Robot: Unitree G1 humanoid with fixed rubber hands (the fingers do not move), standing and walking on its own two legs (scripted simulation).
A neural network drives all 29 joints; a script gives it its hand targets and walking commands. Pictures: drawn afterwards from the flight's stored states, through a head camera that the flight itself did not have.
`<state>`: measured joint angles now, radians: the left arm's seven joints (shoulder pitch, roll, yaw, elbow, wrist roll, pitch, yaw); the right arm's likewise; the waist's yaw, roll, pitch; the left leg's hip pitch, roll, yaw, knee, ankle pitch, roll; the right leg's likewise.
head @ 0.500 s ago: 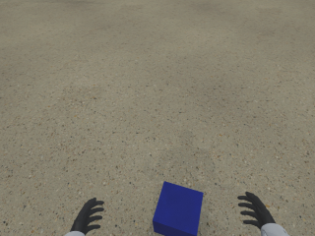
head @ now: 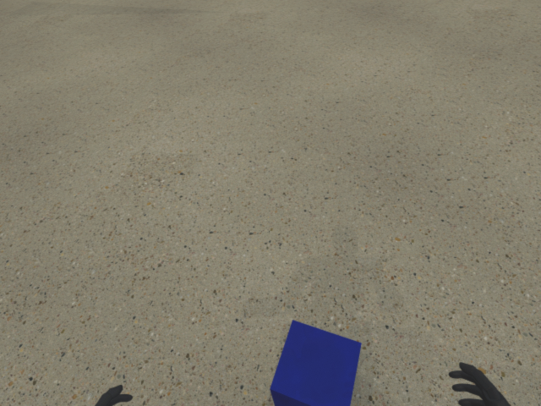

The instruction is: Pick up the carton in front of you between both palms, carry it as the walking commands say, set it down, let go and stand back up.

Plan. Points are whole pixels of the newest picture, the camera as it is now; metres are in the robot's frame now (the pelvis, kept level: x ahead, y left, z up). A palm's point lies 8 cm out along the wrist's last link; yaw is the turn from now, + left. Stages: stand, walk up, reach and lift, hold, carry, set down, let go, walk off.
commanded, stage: stand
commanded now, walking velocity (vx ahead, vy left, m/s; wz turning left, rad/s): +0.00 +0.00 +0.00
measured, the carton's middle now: (315, 377) +0.33 -0.06 -0.65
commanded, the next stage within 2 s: none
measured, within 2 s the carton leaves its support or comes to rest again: neither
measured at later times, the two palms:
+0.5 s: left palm out of the picture +0.09 +0.31 -0.09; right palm out of the picture +0.10 -0.29 -0.10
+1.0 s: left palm out of the picture +0.06 +0.32 -0.09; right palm out of the picture +0.08 -0.30 -0.10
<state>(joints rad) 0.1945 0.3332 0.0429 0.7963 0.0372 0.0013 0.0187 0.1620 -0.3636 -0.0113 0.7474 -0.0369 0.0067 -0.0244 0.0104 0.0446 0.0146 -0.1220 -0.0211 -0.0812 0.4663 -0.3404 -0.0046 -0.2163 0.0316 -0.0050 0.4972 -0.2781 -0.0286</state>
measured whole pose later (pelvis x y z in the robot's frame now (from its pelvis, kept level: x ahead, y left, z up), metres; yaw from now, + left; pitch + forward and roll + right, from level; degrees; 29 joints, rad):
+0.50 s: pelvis -0.01 +0.00 +0.01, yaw +0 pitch -2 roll +0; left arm 0.14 0.36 0.04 0.94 0.03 0.00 0.01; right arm 0.16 -0.38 0.01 0.89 -0.03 -0.01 -0.03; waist 0.01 0.02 0.02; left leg -0.07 -0.02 -0.08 0.38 -0.28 0.00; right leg -0.16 0.03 0.00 0.41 -0.22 -0.03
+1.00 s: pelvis -0.02 +0.01 +0.01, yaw +0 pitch -2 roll +0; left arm 0.13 0.38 0.03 1.01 0.02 -0.01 0.01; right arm 0.13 -0.39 0.01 0.98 -0.03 -0.02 -0.02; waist 0.01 0.01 0.03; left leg -0.06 -0.03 -0.07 0.35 -0.24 0.01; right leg -0.15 0.01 0.01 0.37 -0.18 -0.01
